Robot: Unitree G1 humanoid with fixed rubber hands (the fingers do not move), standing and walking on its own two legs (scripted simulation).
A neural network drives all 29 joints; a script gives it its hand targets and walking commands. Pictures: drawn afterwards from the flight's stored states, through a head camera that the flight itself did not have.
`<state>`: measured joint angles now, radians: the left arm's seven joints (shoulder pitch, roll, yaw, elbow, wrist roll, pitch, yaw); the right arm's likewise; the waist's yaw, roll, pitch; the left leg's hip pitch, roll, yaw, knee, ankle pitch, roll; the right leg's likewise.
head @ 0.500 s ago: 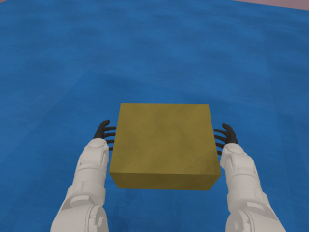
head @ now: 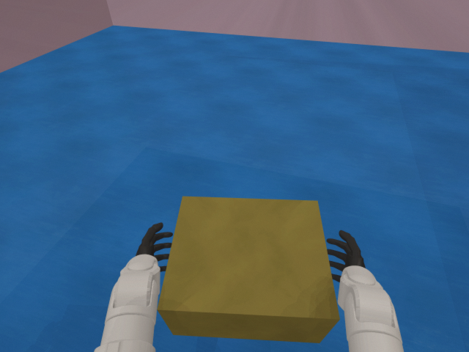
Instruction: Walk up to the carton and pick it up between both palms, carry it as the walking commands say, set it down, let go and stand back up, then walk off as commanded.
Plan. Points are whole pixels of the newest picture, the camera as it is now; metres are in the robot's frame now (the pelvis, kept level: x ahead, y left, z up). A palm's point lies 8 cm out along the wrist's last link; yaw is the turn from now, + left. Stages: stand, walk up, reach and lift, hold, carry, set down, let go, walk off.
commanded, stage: reach and lift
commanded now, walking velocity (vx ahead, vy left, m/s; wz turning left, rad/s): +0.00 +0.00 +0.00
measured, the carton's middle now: (247, 265) +0.33 -0.01 -0.05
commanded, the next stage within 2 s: hold in 0.92 s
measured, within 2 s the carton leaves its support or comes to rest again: neither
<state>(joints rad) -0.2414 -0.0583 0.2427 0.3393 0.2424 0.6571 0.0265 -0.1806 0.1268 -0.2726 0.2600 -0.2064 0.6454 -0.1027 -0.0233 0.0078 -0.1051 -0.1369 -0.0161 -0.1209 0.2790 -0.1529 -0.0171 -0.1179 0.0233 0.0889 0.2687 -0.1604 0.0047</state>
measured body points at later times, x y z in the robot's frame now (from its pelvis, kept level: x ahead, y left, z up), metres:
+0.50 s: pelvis -0.02 +0.01 +0.00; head -0.08 +0.01 +0.45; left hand +0.28 +0.18 +0.03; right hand +0.28 -0.18 +0.03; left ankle +0.00 +0.13 -0.75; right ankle -0.01 -0.12 -0.75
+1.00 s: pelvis -0.01 +0.00 +0.00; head -0.08 +0.00 +0.45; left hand +0.28 +0.18 +0.03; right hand +0.28 -0.19 +0.03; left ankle +0.00 +0.13 -0.75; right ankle -0.01 -0.12 -0.75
